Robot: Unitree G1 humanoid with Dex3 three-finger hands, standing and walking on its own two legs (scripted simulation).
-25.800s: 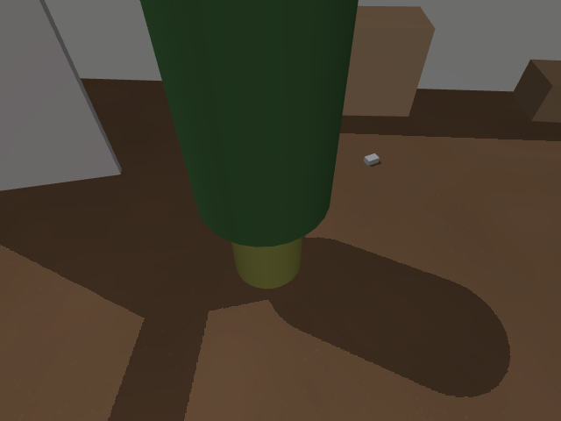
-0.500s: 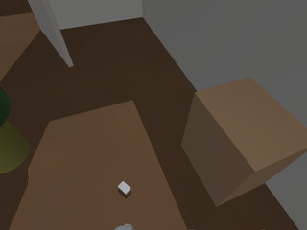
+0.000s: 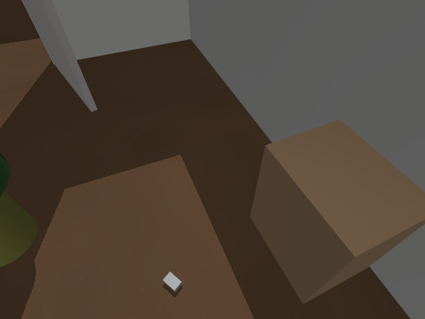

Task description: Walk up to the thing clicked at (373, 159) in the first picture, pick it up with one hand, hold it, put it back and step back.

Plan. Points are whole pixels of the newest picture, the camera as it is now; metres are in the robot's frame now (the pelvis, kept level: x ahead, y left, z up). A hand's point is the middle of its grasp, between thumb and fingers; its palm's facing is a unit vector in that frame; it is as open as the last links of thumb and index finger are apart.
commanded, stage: walk up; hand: left
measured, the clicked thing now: (172, 281) +0.41 +0.22 -0.75
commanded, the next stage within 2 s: stand in 0.92 s
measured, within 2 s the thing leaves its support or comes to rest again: neither
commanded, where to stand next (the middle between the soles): +0.06 -0.01 m, yaw -1 degrees
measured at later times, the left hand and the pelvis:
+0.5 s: hand out of the picture +0.09 +0.26 -0.15, palm faces +0.00 -0.94 -0.34, open 7.4 cm; pelvis +0.01 +0.00 +0.01, yaw +0 degrees
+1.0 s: hand out of the picture +0.11 +0.25 -0.14, palm faces +0.00 -0.94 -0.34, open 7.4 cm; pelvis +0.02 +0.00 +0.01, yaw +0 degrees
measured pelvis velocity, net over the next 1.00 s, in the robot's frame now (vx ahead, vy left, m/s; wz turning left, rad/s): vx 0.02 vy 0.00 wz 0.00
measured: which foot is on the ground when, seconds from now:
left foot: down 0.00-1.00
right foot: down 0.00-1.00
